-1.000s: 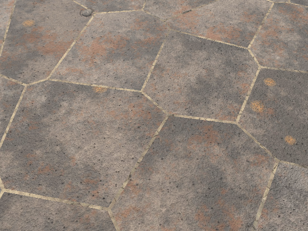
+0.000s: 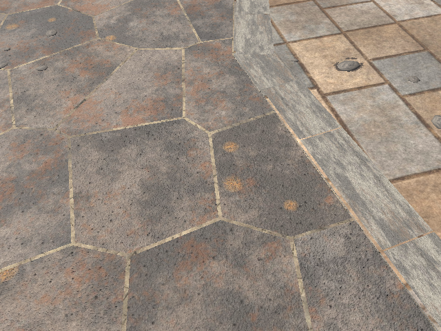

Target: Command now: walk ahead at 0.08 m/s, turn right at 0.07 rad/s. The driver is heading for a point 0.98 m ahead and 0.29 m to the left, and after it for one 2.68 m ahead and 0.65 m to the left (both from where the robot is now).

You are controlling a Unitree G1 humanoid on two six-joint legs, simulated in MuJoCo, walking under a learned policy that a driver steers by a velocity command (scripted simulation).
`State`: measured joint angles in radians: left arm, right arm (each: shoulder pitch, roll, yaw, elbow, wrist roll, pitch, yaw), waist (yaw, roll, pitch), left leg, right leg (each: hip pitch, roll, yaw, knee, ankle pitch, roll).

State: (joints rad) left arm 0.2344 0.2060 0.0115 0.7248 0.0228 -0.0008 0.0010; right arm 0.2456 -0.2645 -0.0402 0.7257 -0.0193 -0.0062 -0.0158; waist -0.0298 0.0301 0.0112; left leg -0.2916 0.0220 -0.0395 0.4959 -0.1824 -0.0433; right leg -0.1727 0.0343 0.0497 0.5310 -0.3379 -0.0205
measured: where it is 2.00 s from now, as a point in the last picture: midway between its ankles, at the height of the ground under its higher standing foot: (164, 163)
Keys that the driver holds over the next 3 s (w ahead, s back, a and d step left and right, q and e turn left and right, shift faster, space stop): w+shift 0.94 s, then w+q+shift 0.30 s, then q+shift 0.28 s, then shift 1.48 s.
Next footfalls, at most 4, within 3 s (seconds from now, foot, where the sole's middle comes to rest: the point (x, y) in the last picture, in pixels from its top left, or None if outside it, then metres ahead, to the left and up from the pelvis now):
0.32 left None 0.19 0.18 -0.77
0.84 right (232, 285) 0.68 0.00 -0.77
1.32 left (162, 184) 1.13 0.26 -0.77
1.76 right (176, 138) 1.39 0.21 -0.77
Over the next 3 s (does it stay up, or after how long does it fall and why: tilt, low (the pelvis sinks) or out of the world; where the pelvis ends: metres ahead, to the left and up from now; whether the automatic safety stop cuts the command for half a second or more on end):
stays up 1.24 0.29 0.00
